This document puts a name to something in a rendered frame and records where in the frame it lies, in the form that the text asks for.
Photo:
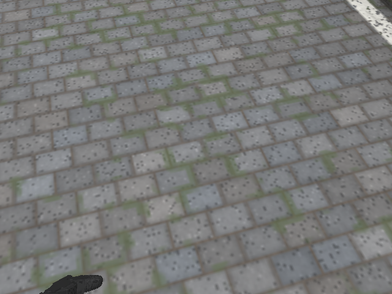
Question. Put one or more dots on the left robot hand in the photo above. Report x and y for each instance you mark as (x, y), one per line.
(75, 285)

